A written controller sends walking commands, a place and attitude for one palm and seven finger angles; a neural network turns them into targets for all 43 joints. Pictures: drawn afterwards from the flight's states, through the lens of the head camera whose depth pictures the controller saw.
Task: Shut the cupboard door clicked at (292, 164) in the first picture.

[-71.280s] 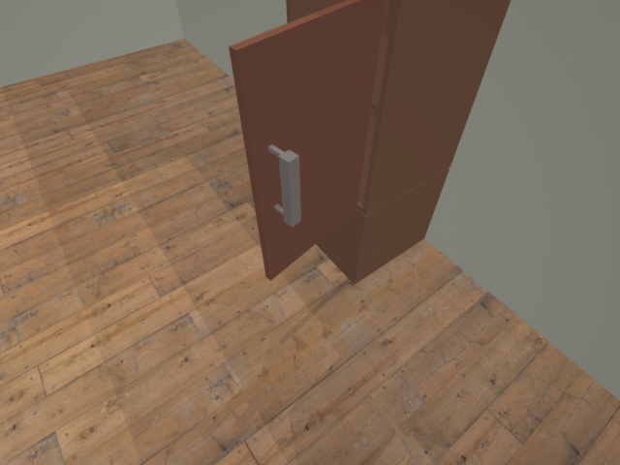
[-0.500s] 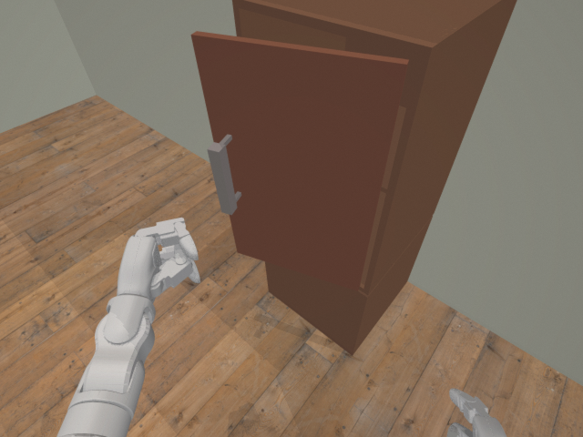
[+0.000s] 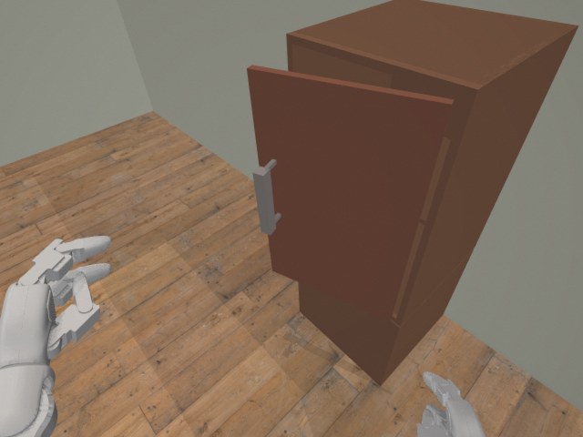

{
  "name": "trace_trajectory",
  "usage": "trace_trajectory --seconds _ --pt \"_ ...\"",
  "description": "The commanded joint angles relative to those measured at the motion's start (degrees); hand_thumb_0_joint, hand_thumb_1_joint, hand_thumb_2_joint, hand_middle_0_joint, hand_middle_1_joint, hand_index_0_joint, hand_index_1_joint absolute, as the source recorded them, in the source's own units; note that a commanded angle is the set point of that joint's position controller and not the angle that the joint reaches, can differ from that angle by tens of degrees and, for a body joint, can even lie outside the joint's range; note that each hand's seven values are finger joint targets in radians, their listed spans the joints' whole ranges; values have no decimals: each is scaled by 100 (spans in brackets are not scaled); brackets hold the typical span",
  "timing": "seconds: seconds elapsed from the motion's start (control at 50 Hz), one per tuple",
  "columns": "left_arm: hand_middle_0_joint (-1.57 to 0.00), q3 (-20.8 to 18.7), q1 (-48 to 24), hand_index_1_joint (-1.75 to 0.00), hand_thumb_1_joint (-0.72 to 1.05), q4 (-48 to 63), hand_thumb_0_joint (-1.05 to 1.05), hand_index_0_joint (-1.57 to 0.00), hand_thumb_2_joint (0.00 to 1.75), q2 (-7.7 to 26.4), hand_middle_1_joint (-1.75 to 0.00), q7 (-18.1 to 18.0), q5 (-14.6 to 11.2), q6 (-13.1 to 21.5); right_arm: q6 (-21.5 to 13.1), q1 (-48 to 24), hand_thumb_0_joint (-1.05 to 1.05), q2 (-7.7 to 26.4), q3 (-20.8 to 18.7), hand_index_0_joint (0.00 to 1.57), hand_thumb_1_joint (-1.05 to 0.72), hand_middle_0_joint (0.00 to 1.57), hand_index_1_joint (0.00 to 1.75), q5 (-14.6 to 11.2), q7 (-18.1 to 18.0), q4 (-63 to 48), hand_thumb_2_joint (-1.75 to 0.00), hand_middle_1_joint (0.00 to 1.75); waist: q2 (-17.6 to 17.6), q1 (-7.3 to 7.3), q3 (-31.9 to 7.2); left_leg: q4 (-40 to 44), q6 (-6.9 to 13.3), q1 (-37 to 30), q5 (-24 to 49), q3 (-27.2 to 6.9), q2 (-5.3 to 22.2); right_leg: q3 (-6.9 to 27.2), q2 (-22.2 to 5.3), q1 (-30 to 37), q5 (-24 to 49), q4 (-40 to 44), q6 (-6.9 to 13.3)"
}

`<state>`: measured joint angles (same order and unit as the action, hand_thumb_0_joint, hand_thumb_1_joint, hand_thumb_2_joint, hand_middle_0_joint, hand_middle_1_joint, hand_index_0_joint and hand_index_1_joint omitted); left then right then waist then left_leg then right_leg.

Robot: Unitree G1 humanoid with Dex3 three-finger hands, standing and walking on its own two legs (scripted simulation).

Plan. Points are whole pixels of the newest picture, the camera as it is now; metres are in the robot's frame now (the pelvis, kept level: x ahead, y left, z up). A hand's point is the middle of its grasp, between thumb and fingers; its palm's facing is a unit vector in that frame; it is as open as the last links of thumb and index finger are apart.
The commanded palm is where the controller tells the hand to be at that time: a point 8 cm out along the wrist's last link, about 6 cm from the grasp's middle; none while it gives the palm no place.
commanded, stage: draw the hand back to the body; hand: left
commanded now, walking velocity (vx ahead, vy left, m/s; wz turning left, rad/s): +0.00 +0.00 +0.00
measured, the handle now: (270, 197) +0.61 +0.13 -0.03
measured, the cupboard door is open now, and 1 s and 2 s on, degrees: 19 19 19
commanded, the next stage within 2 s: step back with the hand held close in 0.46 s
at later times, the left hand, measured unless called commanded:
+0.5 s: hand (75, 320) +0.18 +0.25 +0.16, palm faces +0.46 -0.80 -0.39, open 7.4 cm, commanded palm +0.13 +0.29 +0.17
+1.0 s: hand (50, 314) +0.18 +0.28 +0.17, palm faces +0.37 -0.77 -0.53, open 7.4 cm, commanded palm +0.12 +0.31 +0.17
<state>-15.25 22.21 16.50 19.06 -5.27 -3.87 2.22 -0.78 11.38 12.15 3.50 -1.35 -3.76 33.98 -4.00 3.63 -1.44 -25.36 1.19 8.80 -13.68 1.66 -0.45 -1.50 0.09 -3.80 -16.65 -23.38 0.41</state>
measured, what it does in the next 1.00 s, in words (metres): stands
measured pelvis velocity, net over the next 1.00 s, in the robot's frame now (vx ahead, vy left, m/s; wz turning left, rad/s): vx -0.03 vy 0.02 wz -0.03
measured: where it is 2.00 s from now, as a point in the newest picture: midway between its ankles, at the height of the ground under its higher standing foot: outside the picture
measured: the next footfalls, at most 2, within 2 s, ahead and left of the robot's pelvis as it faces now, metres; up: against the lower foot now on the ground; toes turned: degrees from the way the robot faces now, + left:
right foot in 1.86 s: -0.25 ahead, -0.12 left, +0.00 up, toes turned +3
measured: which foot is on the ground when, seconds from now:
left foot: down 0.00-1.00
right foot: down 0.00-1.00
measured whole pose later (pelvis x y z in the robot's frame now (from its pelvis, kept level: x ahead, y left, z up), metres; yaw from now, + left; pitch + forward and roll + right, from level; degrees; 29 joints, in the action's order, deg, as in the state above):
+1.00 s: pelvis -0.03 +0.02 -0.01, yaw -2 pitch +1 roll -1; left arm -24.4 31.2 26.4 26.1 -7.3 -4.1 8.1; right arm 2.0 10.1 13.8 -0.1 -1.5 -5.4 31.9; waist -2.7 0.0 -0.6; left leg -29.1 2.5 17.6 -12.7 3.6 -0.5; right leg 0.3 -0.3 -13.7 -15.6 -28.3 -0.9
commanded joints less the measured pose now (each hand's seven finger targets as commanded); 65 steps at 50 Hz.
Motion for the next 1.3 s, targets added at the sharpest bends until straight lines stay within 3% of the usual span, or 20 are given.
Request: trace_trajectory --seconds 0.0,0.06,0.12,0.2,0.3,0.32,0.4,0.56,0.58,0.6,0.62,0.66,0.76,0.8,0.86,0.96,1.04,1.16,1.2,1.28 --pt "-28 -1114 -224 -39 90 1579 0 -28 90 1325 -39 -148 -64 483 -475 -809 0 612 -347 20 -90 20 30 54 -36 -898 -90 30 108 1 -424 303 11 -430 1503 -86 150 -80 11 -313 1588 358 25" --pt "-20 -1345 94 -30 90 1836 0 -20 90 1377 -30 -160 -85 556 -539 -816 0 581 -385 20 -90 20 30 25 -31 -880 -90 30 29 13 -423 268 18 -431 1486 -38 154 -68 -14 -333 1574 323 15" --pt "-20 -875 -12 -30 90 1387 0 -20 90 916 -30 -119 -62 485 -573 -747 0 646 -400 20 -90 20 30 20 -31 -785 -90 30 158 -116 77 359 29 -326 1137 -30 172 -68 -33 -642 1207 432 -17" --pt "-20 -932 -279 -30 90 1225 0 -20 90 1055 -30 -161 -28 497 -613 -727 0 734 -460 20 -90 20 30 38 -93 -736 -90 30 373 -99 122 404 83 -318 859 -58 151 -37 -39 -695 887 502 -25" --pt "-20 -1214 -329 -30 90 1624 0 -20 90 1414 -30 -216 -19 625 -722 -842 0 672 -440 20 -90 20 30 62 -149 -737 -90 30 176 29 -324 334 118 -438 885 -28 84 56 -73 -452 931 523 -19" --pt "-20 -1140 -391 -30 90 1816 0 -20 90 1333 -30 -218 -13 667 -754 -864 0 625 -417 20 -90 20 30 58 -144 -759 -90 30 -86 14 -416 339 101 -461 882 -15 68 56 -99 -390 915 493 -9" --pt "-20 -1280 -187 -30 90 1745 0 -20 90 1412 -30 -238 -3 693 -831 -856 0 618 -405 20 -90 20 30 71 -148 -678 -90 30 -278 27 -126 356 56 -394 864 -8 79 45 -61 -496 898 603 12" --pt "-20 -1113 53 -30 90 1260 0 -20 90 1066 -30 -117 -82 650 -752 -771 0 623 -447 20 -90 20 30 50 -106 -702 -90 30 246 -24 105 389 79 -363 978 43 138 29 -42 -581 1055 559 -43" --pt "-20 -1602 -468 -30 90 1567 0 -20 90 1674 -30 -159 -26 854 -622 -752 0 826 -517 20 -90 20 30 1 -76 -818 -90 30 259 -220 191 -44 163 -19 584 -78 250 574 -400 -1075 1105 870 -29" --pt "-20 -1652 -440 -30 90 1429 0 -20 90 1734 -30 -174 -2 945 -563 -745 0 752 -501 20 -90 20 30 18 -88 -746 -90 30 347 -230 206 -248 137 111 438 -149 198 729 -620 -1101 1206 932 62" --pt "-20 -1297 -80 -30 90 1211 0 -20 90 1370 -30 -143 1 935 -524 -796 0 721 -502 20 -90 20 30 47 -90 -697 -90 30 566 -277 155 -381 127 74 468 -129 188 773 -740 -1223 1382 910 93" --pt "-20 -1199 143 -30 90 1257 0 -20 90 1297 -30 -153 21 971 -441 -711 0 722 -538 20 -90 20 30 34 -69 -742 -90 30 610 -286 -99 -489 108 135 602 -118 195 737 -838 -1156 1638 720 118" --pt "-20 -1452 412 -30 90 2019 0 -20 90 1564 -30 -259 -10 1014 -277 -679 0 820 -611 20 -90 20 30 29 -163 -934 -90 30 -29 -295 -981 -164 108 -232 2341 -206 428 275 -459 -657 2674 -139 -29" --pt "-20 -1738 538 -30 90 2210 0 -20 90 1862 -30 -311 -22 991 -197 -700 0 854 -616 20 -90 20 30 41 -202 -1005 -90 30 -189 -261 -1171 -172 113 -240 2947 -276 507 211 -344 -541 2876 -378 -53" --pt "-20 -1732 762 -30 90 2174 0 -20 90 1739 -30 -335 -58 935 -63 -605 0 818 -618 20 -90 20 30 24 -205 -1113 -90 30 20 -294 -1200 -163 81 14 3083 -321 597 212 -281 -415 2850 -553 -43" --pt "-20 -1683 1036 -30 90 1797 0 -20 90 1604 -30 -358 -85 910 14 -570 0 856 -640 20 -90 20 30 10 -199 -1124 -90 30 78 -324 -839 60 79 597 2197 -399 704 297 -253 -589 2160 -523 -54" --pt "-20 -1641 1007 -30 90 1749 0 -20 90 1587 -30 -386 -50 995 -46 -583 0 898 -625 20 -90 20 30 2 -202 -1109 -90 30 120 -334 -630 347 169 1314 749 -548 741 348 -197 -524 1322 -460 -84" --pt "-20 -1620 572 -30 90 2094 0 -20 90 1552 -30 -451 134 1241 -261 -580 0 947 -583 20 -90 20 30 30 -233 -1130 -90 30 -290 -372 -228 940 408 2876 -2102 -883 839 365 13 68 310 -752 -133" --pt "-20 -1791 364 -30 90 2336 0 -20 90 1742 -30 -471 225 1357 -378 -590 0 1004 -604 20 -90 20 30 70 -251 -1093 -90 30 -604 -350 -279 1176 483 3271 -2563 -1076 955 268 167 415 287 -1074 -166" --pt "-20 -1735 225 -30 90 2446 0 -20 90 1572 -30 -475 277 1484 -576 -447 0 966 -613 20 -90 20 30 108 -236 -1043 -90 30 -782 -349 -332 1186 534 3667 -2847 -1150 1094 239 290 694 444 -1569 -167"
